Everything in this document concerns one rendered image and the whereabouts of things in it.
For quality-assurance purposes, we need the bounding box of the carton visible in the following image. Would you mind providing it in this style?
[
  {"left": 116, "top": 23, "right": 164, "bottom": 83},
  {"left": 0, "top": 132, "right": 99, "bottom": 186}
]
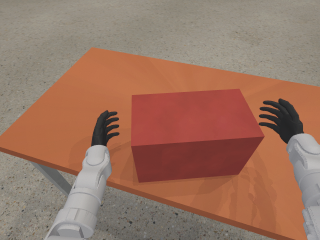
[{"left": 131, "top": 89, "right": 265, "bottom": 183}]

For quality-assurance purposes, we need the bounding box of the left robot forearm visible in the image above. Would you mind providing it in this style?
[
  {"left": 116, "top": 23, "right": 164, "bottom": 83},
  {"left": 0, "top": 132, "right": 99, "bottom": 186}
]
[{"left": 44, "top": 145, "right": 112, "bottom": 240}]

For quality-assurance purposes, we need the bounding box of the right robot forearm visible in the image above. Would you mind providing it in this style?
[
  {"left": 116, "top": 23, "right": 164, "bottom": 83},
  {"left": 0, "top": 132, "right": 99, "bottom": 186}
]
[{"left": 286, "top": 133, "right": 320, "bottom": 209}]

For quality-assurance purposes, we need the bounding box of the table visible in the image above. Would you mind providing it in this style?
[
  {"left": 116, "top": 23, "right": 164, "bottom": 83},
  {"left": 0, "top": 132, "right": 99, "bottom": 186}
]
[{"left": 0, "top": 47, "right": 320, "bottom": 240}]

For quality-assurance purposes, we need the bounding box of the robot left hand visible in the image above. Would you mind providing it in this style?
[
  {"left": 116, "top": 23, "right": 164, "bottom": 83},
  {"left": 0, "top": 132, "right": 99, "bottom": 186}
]
[{"left": 91, "top": 110, "right": 120, "bottom": 147}]

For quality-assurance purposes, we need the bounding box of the robot right upper arm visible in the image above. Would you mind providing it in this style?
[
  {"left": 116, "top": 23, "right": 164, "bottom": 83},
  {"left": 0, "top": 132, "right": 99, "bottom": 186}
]
[{"left": 302, "top": 205, "right": 320, "bottom": 240}]

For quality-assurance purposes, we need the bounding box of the robot right hand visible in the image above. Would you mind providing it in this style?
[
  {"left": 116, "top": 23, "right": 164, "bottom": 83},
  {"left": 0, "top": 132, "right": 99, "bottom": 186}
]
[{"left": 259, "top": 98, "right": 304, "bottom": 144}]

